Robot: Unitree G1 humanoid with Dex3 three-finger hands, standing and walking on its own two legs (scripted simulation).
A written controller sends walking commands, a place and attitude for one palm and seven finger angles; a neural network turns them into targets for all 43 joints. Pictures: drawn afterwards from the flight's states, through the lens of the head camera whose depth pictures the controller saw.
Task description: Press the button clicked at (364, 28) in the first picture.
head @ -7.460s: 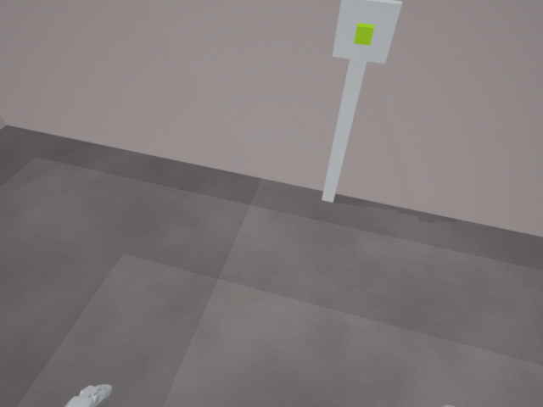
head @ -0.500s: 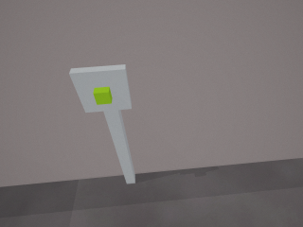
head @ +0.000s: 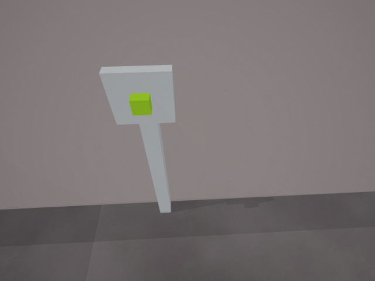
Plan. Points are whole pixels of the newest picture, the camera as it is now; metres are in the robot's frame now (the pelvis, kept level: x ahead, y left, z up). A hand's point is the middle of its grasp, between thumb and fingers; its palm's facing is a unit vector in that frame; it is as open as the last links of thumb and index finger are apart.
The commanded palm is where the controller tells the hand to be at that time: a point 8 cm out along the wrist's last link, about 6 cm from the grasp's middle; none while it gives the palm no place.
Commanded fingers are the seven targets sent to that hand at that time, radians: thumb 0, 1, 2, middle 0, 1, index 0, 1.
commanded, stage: look again from close up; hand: left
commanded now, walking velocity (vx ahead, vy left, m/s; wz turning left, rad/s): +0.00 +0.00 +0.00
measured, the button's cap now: (141, 103) +0.53 +0.17 +0.07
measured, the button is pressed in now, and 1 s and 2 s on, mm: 0 0 0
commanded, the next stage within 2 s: shuffle to correct the standing spot in 0.38 s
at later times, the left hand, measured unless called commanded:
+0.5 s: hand out of the picture +0.01 +0.21 -0.17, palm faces -0.02 -0.98 -0.21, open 7.3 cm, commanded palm none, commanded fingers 0.00 0.90 0.90 -0.20 -0.30 -0.20 -0.30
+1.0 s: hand out of the picture +0.00 +0.12 -0.19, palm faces +0.14 -0.98 -0.15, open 7.3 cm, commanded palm none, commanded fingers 0.00 0.90 0.90 -0.20 -0.30 -0.20 -0.30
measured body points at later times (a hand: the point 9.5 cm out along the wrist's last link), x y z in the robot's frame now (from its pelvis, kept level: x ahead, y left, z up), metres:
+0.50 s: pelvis +0.00 +0.04 +0.00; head +0.02 +0.03 +0.45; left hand +0.01 +0.27 -0.15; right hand -0.02 -0.17 -0.16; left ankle +0.00 +0.12 -0.74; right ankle -0.01 -0.10 -0.74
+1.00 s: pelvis +0.06 -0.02 -0.01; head +0.10 +0.00 +0.44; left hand -0.01 +0.18 -0.17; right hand +0.10 -0.25 -0.16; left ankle +0.04 +0.07 -0.71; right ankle -0.01 -0.10 -0.74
